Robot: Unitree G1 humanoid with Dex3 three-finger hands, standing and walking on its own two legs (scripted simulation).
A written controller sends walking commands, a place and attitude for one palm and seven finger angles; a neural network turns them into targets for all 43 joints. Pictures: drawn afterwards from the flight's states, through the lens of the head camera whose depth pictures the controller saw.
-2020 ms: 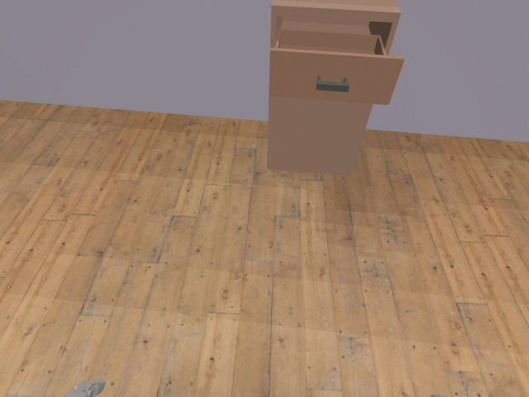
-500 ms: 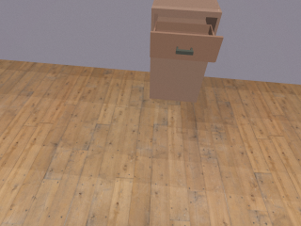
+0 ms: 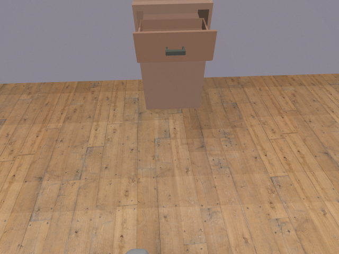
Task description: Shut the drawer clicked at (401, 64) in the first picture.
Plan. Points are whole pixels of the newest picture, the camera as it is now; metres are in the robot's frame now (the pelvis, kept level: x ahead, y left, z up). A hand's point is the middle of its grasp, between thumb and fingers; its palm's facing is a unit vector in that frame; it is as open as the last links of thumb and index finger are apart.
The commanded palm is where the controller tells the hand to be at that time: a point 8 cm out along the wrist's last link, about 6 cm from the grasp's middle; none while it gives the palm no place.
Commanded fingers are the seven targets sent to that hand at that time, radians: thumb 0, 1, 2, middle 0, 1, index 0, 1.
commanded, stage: walk to a spot facing it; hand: left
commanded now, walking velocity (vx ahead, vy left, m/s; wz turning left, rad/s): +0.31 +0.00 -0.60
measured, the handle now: (175, 50) +1.05 +0.09 -0.05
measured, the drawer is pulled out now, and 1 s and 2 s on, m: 0.29 0.29 0.29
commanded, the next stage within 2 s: turn to face it in 1.36 s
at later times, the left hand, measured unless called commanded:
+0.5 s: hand (100, 210) +0.26 +0.25 -0.16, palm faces -0.24 -0.94 -0.22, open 7.4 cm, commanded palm none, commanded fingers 0.00 0.90 0.90 -0.20 -0.30 -0.20 -0.30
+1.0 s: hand (181, 147) +0.51 +0.02 -0.15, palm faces -0.57 -0.80 -0.20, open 7.2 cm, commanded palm none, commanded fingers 0.00 0.90 0.90 -0.20 -0.30 -0.20 -0.30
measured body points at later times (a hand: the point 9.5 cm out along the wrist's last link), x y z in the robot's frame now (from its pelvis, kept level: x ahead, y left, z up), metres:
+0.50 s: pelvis +0.15 +0.05 +0.01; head +0.17 +0.07 +0.46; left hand +0.27 +0.30 -0.14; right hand +0.15 -0.20 -0.12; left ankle +0.17 +0.16 -0.73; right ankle +0.11 -0.07 -0.64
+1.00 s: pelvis +0.32 -0.07 +0.00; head +0.34 -0.08 +0.45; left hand +0.54 +0.06 -0.14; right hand +0.18 -0.26 -0.14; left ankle +0.42 +0.05 -0.66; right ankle +0.31 -0.15 -0.73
